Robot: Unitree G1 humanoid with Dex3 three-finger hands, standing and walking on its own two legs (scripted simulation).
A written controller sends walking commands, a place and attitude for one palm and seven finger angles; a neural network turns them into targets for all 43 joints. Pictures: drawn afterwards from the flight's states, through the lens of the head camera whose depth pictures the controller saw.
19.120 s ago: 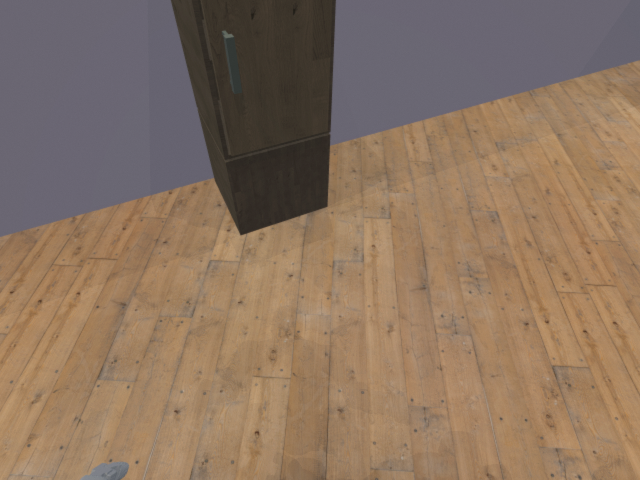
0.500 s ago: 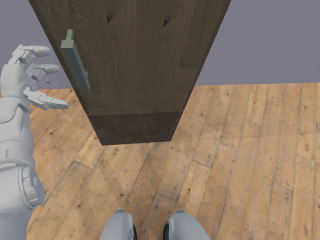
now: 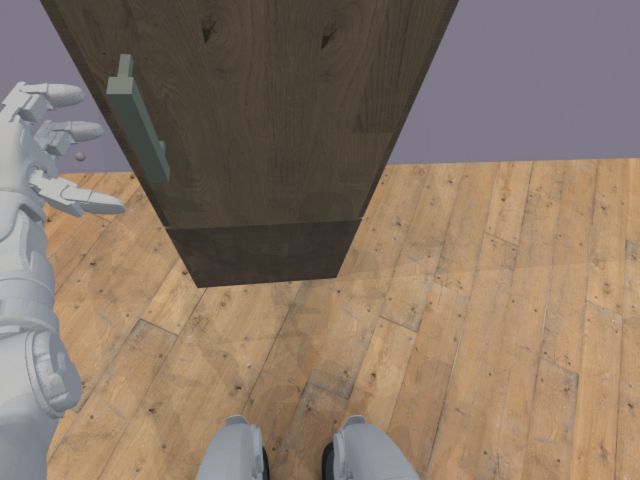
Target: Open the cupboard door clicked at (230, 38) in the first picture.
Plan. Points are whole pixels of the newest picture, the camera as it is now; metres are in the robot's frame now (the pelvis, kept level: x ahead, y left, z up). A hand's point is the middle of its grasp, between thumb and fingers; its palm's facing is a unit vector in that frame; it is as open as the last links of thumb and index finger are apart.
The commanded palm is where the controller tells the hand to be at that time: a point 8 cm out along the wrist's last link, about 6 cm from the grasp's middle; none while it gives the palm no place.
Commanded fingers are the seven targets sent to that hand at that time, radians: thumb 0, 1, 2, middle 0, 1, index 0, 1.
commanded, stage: move the hooked fingers beside the handle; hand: left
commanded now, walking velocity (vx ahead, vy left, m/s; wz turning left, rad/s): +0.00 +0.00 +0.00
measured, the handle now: (144, 124) +0.53 +0.19 +0.06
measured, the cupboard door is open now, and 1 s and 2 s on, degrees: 0 0 0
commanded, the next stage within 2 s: slide the fingers in behind the handle in 0.42 s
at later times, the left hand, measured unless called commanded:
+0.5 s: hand (92, 158) +0.48 +0.24 +0.06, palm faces +0.07 -1.00 -0.01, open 14.0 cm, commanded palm +0.46 +0.28 +0.06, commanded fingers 0.00 -0.50 0.30 -0.30 -1.20 -0.30 -1.20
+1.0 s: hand (109, 160) +0.47 +0.23 +0.06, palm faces +0.09 -1.00 +0.00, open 14.3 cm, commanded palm +0.45 +0.25 +0.06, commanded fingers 0.00 -0.50 0.30 -0.30 -1.20 -0.30 -1.20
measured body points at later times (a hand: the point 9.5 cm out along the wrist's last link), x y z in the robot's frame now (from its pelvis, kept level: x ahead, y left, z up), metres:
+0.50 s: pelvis +0.00 +0.00 +0.00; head +0.13 +0.03 +0.43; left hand +0.47 +0.30 +0.06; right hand +0.03 -0.26 -0.11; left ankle +0.01 +0.08 -0.66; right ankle +0.00 -0.12 -0.66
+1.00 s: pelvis +0.00 +0.00 +0.00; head +0.12 +0.03 +0.43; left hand +0.46 +0.28 +0.06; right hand +0.02 -0.27 -0.11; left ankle +0.01 +0.08 -0.66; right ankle +0.00 -0.12 -0.66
